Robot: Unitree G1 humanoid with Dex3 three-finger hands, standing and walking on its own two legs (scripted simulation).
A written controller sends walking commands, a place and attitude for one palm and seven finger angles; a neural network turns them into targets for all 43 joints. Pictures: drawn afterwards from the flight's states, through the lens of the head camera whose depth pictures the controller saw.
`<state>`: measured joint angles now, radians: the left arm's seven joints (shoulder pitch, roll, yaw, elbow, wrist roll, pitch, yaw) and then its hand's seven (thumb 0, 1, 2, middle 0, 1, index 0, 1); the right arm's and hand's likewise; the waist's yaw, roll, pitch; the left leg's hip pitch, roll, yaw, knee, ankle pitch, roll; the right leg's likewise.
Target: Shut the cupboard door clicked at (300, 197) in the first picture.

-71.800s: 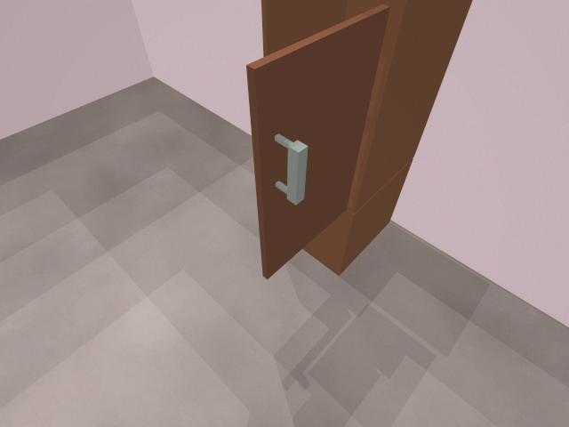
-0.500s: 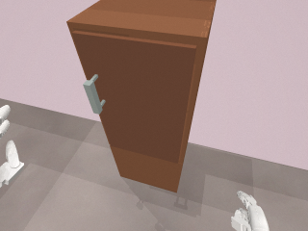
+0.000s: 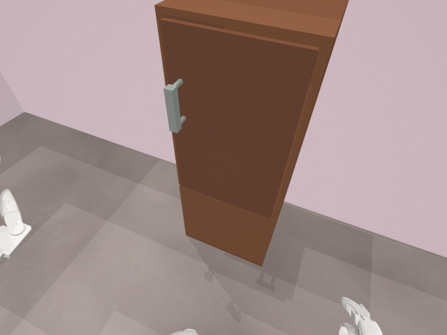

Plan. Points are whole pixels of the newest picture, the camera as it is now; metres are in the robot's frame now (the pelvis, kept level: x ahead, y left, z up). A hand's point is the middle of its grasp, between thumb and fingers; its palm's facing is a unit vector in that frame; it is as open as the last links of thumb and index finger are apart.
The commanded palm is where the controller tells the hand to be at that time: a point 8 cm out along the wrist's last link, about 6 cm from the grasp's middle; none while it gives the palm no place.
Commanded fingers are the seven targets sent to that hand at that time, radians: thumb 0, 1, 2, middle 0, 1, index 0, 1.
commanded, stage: step back with the hand held close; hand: left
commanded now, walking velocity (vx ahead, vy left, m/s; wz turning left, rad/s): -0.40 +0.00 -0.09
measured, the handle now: (177, 105) +0.65 +0.18 +0.06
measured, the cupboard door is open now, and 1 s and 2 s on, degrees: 0 0 0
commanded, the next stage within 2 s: stop stepping back and stand still in 0.30 s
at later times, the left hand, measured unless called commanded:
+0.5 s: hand out of the picture +0.10 +0.26 +0.20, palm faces +0.39 -0.85 -0.36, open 7.4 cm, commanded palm +0.04 +0.31 +0.19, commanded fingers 0.00 0.90 0.90 -0.20 -0.30 -0.20 -0.30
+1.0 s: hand out of the picture +0.03 +0.29 +0.18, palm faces +0.36 -0.85 -0.38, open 7.4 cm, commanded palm -0.04 +0.33 +0.19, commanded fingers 0.00 0.90 0.90 -0.20 -0.30 -0.20 -0.30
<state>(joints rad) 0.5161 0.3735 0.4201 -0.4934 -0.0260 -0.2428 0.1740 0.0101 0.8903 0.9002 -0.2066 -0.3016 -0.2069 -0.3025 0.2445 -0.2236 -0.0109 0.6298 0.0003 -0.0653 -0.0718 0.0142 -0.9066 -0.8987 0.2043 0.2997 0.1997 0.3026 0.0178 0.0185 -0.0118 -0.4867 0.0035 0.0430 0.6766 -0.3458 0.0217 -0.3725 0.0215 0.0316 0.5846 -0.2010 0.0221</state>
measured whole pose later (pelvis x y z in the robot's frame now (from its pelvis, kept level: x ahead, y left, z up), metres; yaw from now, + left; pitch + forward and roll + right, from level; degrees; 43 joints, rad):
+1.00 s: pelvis -0.22 +0.05 +0.01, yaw -8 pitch -3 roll -1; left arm 0.48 0.41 0.44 -0.43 -0.03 -0.16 0.17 0.01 0.89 0.90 -0.20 -0.30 -0.20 -0.30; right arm 0.29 -0.16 0.00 0.67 -0.01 -0.10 -0.06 0.02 -0.91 -0.90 0.20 0.30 0.20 0.30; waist -0.06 -0.02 -0.04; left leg -0.34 0.04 0.04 0.58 -0.21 0.03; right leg -0.39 0.05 -0.05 0.92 -0.44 -0.02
